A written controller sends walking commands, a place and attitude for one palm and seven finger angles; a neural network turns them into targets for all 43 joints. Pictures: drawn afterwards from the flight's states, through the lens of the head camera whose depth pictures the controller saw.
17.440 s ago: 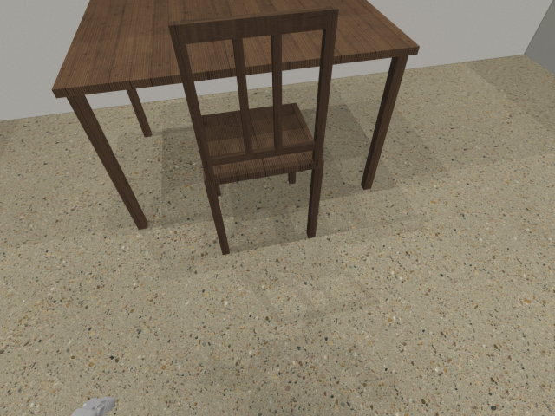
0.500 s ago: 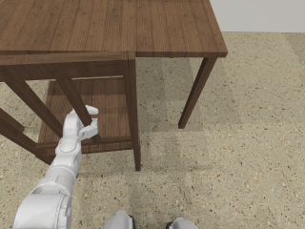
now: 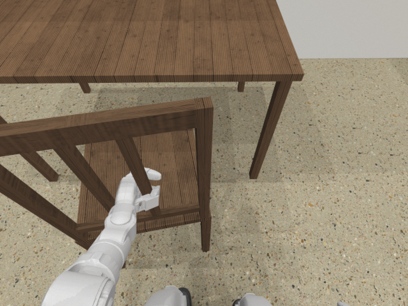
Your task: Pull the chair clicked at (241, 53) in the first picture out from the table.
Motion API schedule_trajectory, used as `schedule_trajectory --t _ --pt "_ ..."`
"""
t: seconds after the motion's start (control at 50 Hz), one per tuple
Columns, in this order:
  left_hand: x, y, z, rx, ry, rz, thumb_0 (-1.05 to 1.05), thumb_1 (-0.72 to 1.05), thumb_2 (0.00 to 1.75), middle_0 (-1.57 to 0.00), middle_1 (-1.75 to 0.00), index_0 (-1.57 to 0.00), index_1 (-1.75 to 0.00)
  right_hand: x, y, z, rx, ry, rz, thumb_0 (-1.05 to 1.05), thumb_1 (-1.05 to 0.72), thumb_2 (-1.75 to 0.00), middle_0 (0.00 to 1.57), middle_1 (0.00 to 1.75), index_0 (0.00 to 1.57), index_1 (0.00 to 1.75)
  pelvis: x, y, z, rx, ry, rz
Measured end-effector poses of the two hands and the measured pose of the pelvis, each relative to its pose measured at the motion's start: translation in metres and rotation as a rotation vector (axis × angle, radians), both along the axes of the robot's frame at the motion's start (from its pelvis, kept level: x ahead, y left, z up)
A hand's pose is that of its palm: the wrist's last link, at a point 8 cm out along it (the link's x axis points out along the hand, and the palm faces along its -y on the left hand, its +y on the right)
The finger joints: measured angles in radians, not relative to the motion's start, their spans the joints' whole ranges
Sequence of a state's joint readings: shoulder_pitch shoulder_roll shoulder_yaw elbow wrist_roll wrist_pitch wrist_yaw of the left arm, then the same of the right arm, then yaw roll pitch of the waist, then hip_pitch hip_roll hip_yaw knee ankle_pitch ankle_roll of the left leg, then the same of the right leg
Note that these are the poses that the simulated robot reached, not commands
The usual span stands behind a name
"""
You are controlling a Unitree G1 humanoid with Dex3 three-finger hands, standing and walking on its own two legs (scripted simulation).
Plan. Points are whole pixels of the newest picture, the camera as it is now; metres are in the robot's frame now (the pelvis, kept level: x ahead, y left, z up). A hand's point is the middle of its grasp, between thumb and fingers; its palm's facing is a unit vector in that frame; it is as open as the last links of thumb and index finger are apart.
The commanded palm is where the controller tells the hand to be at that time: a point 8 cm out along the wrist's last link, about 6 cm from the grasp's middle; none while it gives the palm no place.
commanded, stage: step backward, pulling the chair out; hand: left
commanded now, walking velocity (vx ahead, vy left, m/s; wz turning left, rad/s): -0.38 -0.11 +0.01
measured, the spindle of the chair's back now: (99, 190) +0.35 +0.24 -0.04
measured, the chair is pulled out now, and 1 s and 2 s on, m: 0.19 0.26 0.36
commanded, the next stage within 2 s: none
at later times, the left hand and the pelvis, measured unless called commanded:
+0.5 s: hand (148, 209) +0.32 +0.13 -0.06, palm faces +0.01 -0.98 -0.18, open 5.5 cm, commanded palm +0.33 +0.19 -0.06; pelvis -0.04 +0.01 +0.00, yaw +0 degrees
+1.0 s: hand (142, 231) +0.27 +0.14 -0.06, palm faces +0.01 -0.98 -0.17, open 5.5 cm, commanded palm +0.27 +0.19 -0.05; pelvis -0.10 +0.00 +0.00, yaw -1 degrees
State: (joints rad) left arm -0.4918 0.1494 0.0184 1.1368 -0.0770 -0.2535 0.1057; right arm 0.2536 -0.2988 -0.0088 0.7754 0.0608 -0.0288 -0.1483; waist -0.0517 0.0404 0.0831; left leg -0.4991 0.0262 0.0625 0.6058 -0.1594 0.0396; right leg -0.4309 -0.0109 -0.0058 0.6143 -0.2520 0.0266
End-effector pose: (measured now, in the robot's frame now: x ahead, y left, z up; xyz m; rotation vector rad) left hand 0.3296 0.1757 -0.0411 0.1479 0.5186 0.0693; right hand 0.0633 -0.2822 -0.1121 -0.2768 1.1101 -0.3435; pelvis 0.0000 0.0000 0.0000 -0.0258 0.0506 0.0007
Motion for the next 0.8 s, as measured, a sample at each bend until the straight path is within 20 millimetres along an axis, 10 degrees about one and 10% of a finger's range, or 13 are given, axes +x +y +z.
schedule_trajectory --t 0.8 --pt "-0.048 0.007 0.001 0.02 0.002 0.018 0.05 0.63 0.8 -0.32 -1.21 -0.5 -1.45 -0.061 0.019 -0.013 0.048 -0.003 0.042 0.01 -0.9 -0.9 0.2 0.3 0.2 0.3 -0.073 0.001 -0.005 0.007 -0.008 0.022"
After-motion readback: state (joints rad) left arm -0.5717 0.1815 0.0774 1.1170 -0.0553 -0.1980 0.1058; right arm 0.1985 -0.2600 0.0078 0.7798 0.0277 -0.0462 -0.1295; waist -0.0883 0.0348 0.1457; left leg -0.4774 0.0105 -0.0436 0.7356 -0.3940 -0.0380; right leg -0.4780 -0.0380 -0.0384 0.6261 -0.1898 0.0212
